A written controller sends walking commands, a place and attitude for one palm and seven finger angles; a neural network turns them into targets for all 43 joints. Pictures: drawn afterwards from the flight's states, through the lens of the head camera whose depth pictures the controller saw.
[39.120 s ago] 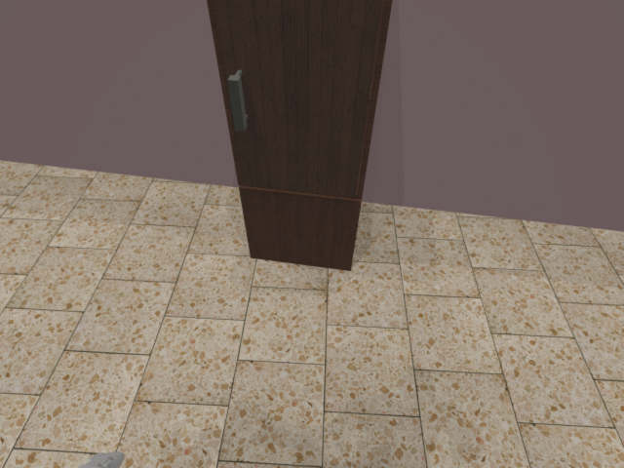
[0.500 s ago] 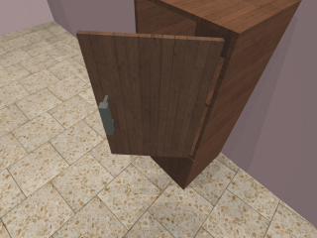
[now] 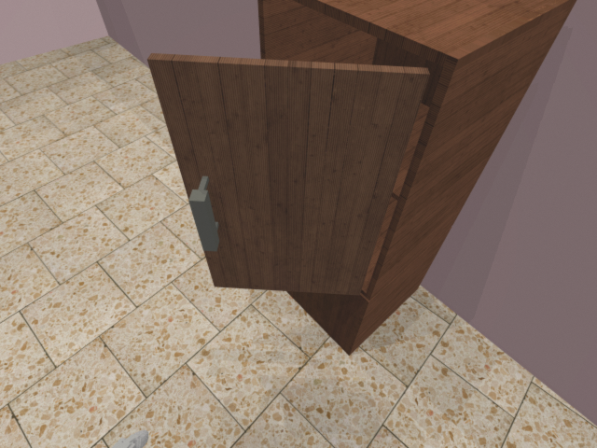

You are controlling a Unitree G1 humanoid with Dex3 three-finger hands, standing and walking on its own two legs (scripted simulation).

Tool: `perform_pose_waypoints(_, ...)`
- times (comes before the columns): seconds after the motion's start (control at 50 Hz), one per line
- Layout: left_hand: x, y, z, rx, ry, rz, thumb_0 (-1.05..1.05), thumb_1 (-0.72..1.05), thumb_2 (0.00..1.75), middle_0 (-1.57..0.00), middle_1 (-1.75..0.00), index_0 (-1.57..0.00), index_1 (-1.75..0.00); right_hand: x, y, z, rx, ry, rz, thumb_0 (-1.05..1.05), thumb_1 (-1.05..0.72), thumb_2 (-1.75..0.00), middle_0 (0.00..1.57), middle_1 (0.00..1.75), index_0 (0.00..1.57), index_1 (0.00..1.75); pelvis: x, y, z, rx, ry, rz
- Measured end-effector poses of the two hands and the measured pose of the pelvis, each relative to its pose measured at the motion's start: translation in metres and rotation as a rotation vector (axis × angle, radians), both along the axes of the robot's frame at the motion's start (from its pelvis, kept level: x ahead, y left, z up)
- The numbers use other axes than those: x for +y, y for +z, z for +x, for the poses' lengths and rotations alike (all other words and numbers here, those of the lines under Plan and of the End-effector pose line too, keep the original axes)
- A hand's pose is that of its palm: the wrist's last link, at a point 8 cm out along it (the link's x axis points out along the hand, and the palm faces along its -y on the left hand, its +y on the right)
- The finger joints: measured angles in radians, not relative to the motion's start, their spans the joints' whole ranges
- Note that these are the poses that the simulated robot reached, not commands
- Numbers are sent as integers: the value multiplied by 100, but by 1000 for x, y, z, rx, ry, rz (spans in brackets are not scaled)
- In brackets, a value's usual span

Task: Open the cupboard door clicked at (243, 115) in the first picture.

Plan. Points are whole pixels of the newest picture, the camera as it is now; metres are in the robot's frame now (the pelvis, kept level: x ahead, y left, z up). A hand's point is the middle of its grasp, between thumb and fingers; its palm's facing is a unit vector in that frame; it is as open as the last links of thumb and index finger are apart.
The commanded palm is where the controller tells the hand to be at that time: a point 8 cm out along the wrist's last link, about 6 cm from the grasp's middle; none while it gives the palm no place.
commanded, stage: raise the hand with hooked fingers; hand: left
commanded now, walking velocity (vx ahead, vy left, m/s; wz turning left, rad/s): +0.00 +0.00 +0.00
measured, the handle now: (208, 213) +0.50 +0.21 -0.03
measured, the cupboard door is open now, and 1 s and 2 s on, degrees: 45 45 45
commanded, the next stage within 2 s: none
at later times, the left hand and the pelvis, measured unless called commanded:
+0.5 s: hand (147, 431) +0.15 +0.21 -0.06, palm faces +0.07 -1.00 -0.05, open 9.5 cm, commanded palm +0.14 +0.27 -0.05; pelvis -0.06 -0.03 -0.10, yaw +2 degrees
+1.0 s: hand (123, 386) +0.19 +0.25 -0.04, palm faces +0.03 -1.00 -0.04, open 12.5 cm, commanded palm +0.17 +0.30 -0.03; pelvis -0.05 +0.00 -0.08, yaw +1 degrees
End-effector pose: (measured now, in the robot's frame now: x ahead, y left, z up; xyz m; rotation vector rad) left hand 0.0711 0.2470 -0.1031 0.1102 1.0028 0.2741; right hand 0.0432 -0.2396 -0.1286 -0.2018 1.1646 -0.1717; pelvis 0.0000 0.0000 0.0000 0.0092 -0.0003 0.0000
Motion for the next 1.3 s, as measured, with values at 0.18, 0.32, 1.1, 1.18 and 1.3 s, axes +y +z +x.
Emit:
perform_pose_waypoints(0.18, -1, 90, 93, -924, -143, 0, 1, 78, 85, -21, -38, -21, -37, -21, 12, 81, -468, 106, -21, 1, -91, -90, 20, 30, 20, 30, -15, -40, -33, 159, 18, 2)
perform_pose_waypoints(0.32, 0, 38, 54, -964, -240, -82, 1, 63, 78, -22, -47, -22, -47, -38, 1, 122, -660, 188, -72, 1, -91, -90, 20, 30, 20, 30, -28, -92, -56, 238, 21, -4)
perform_pose_waypoints(1.1, 68, 75, 105, -961, -255, -57, 0, -28, 40, -28, -106, -29, -105, 7, -6, 79, -470, 177, -83, 2, -91, -90, 20, 30, 20, 30, 8, -75, -48, 243, 33, -69)
perform_pose_waypoints(1.18, 76, 80, 109, -960, -258, -57, 0, -37, 36, -29, -111, -29, -111, 17, -3, 86, -483, 197, -66, 2, -91, -90, 20, 30, 20, 30, 11, -72, -47, 239, 34, -72)
perform_pose_waypoints(1.3, 88, 85, 117, -960, -250, -59, 0, -45, 32, -30, -117, -30, -117, 24, -3, 84, -467, 207, -55, 1, -90, -90, 20, 30, 20, 30, 13, -70, -47, 236, 36, -76)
